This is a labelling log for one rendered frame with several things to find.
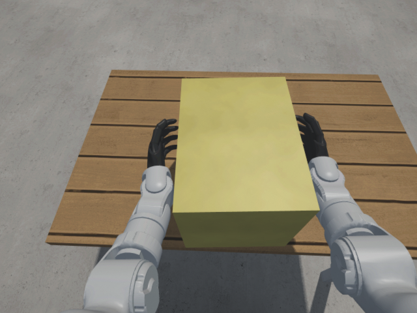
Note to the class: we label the robot left hand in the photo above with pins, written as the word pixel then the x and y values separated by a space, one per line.
pixel 157 150

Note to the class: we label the robot left forearm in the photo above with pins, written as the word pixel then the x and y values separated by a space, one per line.
pixel 147 226

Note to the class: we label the robot right forearm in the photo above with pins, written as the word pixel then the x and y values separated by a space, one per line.
pixel 339 214

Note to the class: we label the carton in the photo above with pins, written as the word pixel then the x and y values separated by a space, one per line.
pixel 241 176

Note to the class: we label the table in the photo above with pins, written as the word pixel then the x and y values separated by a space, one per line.
pixel 362 130

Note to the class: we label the robot right hand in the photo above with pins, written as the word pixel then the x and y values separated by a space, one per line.
pixel 314 142

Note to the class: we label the robot left upper arm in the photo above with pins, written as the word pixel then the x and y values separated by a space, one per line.
pixel 121 286

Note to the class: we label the robot right upper arm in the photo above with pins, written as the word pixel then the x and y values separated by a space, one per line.
pixel 376 271

